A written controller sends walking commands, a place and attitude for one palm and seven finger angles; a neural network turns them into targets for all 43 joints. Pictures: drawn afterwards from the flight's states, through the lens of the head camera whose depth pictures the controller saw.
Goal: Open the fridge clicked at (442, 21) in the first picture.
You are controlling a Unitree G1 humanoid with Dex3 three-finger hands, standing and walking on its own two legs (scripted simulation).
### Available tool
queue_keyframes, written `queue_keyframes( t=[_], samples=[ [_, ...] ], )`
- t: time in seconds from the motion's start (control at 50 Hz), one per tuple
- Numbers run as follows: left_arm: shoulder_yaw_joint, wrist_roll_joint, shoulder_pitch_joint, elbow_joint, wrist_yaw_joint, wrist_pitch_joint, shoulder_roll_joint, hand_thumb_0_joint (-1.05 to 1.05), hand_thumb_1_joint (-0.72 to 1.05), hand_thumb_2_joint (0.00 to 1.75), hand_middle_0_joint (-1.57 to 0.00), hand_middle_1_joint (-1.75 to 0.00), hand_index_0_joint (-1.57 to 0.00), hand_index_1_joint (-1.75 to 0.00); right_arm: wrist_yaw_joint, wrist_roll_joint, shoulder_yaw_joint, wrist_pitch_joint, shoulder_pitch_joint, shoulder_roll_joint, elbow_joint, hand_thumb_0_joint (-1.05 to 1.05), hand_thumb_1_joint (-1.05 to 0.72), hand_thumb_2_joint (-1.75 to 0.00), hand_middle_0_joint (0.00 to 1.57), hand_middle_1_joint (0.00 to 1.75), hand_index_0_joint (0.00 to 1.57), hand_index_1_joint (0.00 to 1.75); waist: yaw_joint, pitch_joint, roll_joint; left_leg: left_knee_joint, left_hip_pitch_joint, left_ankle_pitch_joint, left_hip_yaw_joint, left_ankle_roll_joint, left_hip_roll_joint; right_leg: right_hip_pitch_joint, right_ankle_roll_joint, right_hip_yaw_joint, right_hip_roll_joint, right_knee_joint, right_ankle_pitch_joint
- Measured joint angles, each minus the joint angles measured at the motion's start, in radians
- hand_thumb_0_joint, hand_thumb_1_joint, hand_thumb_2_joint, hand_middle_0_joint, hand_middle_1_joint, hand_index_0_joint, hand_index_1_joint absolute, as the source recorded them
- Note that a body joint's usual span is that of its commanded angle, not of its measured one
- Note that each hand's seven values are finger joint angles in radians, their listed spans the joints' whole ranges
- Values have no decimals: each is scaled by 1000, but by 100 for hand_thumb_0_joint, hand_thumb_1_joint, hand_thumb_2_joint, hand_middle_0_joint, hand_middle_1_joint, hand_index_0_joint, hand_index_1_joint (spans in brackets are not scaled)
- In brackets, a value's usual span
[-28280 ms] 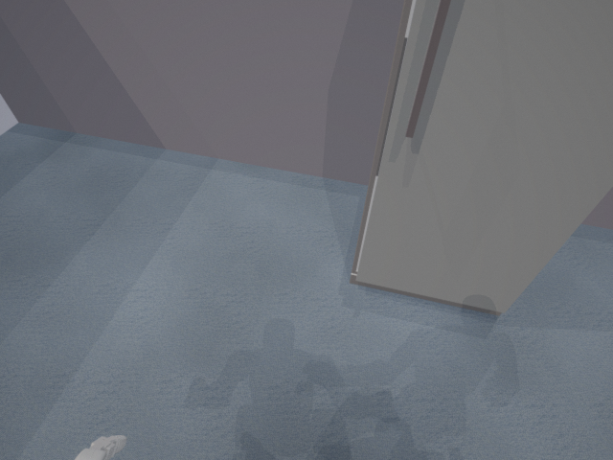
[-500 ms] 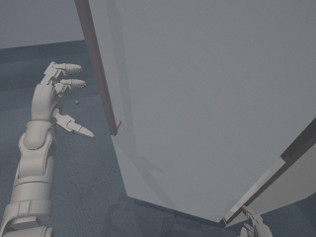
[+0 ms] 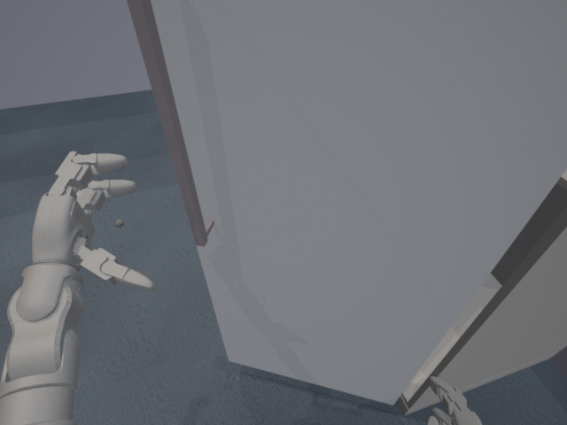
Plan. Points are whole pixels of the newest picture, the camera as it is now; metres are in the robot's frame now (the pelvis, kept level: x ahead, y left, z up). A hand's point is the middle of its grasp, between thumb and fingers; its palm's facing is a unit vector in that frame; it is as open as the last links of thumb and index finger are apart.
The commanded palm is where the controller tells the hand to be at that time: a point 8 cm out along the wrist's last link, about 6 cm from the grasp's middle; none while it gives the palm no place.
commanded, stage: slip the hand off the handle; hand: left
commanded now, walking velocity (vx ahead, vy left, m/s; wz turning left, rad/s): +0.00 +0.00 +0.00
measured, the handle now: (178, 122) +0.43 +0.19 +0.24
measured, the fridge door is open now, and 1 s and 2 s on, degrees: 58 58 58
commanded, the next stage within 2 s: draw the hand back to the body in 0.42 s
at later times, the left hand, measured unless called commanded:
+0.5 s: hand (89, 258) +0.24 +0.24 +0.18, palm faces +0.23 -0.96 -0.18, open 14.7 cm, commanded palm +0.21 +0.28 +0.18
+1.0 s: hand (67, 276) +0.21 +0.25 +0.18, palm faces +0.30 -0.95 -0.03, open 14.7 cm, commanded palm +0.17 +0.28 +0.18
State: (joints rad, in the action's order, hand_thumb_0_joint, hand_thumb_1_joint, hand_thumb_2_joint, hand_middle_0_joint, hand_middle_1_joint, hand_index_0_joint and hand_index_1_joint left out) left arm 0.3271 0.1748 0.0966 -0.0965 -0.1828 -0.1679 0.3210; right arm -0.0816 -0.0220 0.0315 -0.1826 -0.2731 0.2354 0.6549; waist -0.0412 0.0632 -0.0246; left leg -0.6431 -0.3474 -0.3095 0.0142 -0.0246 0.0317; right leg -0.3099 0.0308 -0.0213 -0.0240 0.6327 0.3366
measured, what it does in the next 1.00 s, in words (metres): stands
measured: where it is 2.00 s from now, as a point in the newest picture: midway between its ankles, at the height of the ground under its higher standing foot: outside the picture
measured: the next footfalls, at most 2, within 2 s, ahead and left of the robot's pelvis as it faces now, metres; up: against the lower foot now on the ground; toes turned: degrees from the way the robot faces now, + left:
none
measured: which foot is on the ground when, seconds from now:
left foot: down 0.00-1.00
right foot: down 0.00-1.00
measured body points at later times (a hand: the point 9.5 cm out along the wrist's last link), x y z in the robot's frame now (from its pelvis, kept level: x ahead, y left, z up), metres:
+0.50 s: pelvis -0.01 -0.01 +0.00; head -0.03 -0.02 +0.45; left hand +0.22 +0.29 +0.19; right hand +0.18 -0.23 -0.07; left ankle +0.02 +0.14 -0.72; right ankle +0.00 -0.14 -0.72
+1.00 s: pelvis +0.01 +0.00 +0.01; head -0.04 -0.02 +0.45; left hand +0.19 +0.30 +0.18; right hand +0.23 -0.19 -0.04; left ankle +0.02 +0.14 -0.72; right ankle +0.00 -0.14 -0.72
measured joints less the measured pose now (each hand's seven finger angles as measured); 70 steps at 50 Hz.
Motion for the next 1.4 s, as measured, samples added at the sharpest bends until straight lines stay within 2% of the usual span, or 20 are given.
queue_keyframes(
  t=[0.06,0.14,0.26,0.42,0.56,0.6,0.66,0.7,0.74,0.78,0.84,0.92,1.04,1.06,1.08,1.14,1.2,1.28,1.4],
  samples=[
    [8,-4,-14,26,13,-16,4,-2,-55,20,-26,-115,-26,-115,-5,2,1,-17,16,2,-3,2,-91,-90,20,30,20,30,-8,-6,-1,-2,1,7,9,-5,4,3,-5,8,4,2,-4],
    [-7,8,-15,40,-6,-30,10,-2,-55,20,-26,-115,-25,-115,-14,-2,6,-40,34,9,-1,2,-91,-90,20,30,20,30,-20,-12,-9,-3,2,15,22,-10,5,9,-10,21,6,3,-8],
    [-35,36,-37,51,-44,4,8,-2,-55,20,-26,-115,-25,-115,-28,-7,17,-62,51,9,-3,2,-91,-90,20,30,20,30,-25,-15,-17,8,9,27,27,-11,4,14,-13,26,6,2,-14],
    [18,52,-137,123,-37,-5,12,-2,-55,20,-26,-115,-26,-115,-22,2,21,-84,31,2,-6,2,-91,-90,20,30,20,30,-27,-14,-7,9,22,20,24,-17,11,23,-18,23,12,6,-6],
    [14,59,-122,141,-61,-3,16,-2,-55,20,-26,-115,-25,-115,-37,-1,19,-108,24,16,20,2,-91,-90,20,30,20,30,-40,-31,-13,-6,18,11,36,-13,5,32,-13,34,7,3,-2],
    [9,117,-106,144,-68,73,0,-2,-55,20,-26,-115,-26,-115,-49,-17,22,-117,24,15,30,2,-91,-90,20,30,20,30,-44,-32,-15,4,26,14,35,-12,2,42,-10,34,4,-9,-6],
    [16,159,-101,181,-45,240,-31,-2,-55,20,-25,-115,-25,-115,-63,-27,30,-133,26,11,39,2,-91,-90,20,30,20,30,-45,-19,-17,32,51,21,29,-7,-3,66,-5,30,-1,-39,-15],
    [17,153,-131,237,-16,346,-36,-2,-55,20,-25,-115,-25,-115,-59,-31,34,-139,28,5,30,2,-91,-90,20,30,20,30,-42,-4,-18,51,67,24,22,-3,-7,78,-3,23,-6,-53,-17],
    [9,133,-178,313,13,419,-35,-2,-55,20,-25,-115,-25,-115,-48,-28,36,-138,33,0,13,2,-91,-90,20,30,20,30,-38,7,-21,64,83,24,15,0,-10,90,0,18,-10,-63,-17],
    [7,125,-229,384,32,451,-31,-2,-55,20,-25,-115,-25,-115,-33,-23,37,-133,43,-6,-1,2,-91,-90,20,30,20,30,-37,15,-23,72,96,22,10,2,-13,100,2,13,-13,-67,-15],
    [17,137,-277,453,43,460,-34,-2,-55,20,-25,-115,-25,-115,-21,-18,41,-121,57,-13,-10,2,-91,-90,20,30,20,30,-46,24,-20,71,107,17,10,3,-14,113,4,14,-15,-69,-10],
    [35,145,-276,465,44,474,-45,-2,-55,20,-25,-115,-25,-115,-25,-19,47,-105,75,-14,-4,2,-91,-90,20,30,20,30,-68,23,-13,63,115,13,22,2,-16,130,4,26,-16,-68,-5],
    [14,110,-263,462,38,513,-46,-2,-53,21,-25,-114,-25,-114,-41,-20,54,-96,93,-10,-8,2,-91,-90,20,30,20,30,-80,-4,-14,61,123,20,36,2,-18,145,2,39,-17,-72,-11],
    [10,111,-265,466,34,512,-43,-2,-52,22,-25,-113,-25,-113,-44,-19,56,-97,94,-11,-7,2,-91,-90,20,30,20,30,-79,-6,-14,63,123,23,37,1,-18,145,1,40,-17,-73,-12],
    [-5,80,-273,472,54,486,-32,-2,-50,22,-25,-112,-25,-112,-42,-9,55,-98,94,-13,-8,2,-91,-90,20,30,20,30,-76,-10,-14,64,123,24,38,1,-16,147,1,41,-15,-76,-15],
    [-24,-2,-319,474,147,348,6,-2,-44,25,-25,-109,-25,-108,-28,18,54,-90,96,-22,-12,2,-91,-90,20,30,20,30,-58,-27,-9,72,125,31,35,-2,-11,146,-2,38,-10,-85,-24],
    [-18,-50,-359,471,208,257,16,-2,-36,29,-25,-104,-25,-104,-19,30,45,-70,83,-27,-12,2,-91,-90,20,30,20,30,-50,-52,-5,85,136,38,29,-4,-5,154,-4,32,-5,-97,-34],
    [-18,-83,-412,471,251,180,9,-2,-23,36,-24,-96,-24,-96,-15,39,32,-48,53,-21,10,2,-91,-90,20,30,20,30,-47,-72,-12,105,156,46,19,-1,-4,171,-1,23,-5,-118,-45],
    [-17,-108,-465,469,276,117,12,-1,-2,46,-24,-84,-24,-84,-20,43,12,-26,20,-14,47,2,-91,-90,20,30,20,30,-42,-80,-16,135,191,53,7,5,-8,200,4,12,-9,-145,-55]
  ],
)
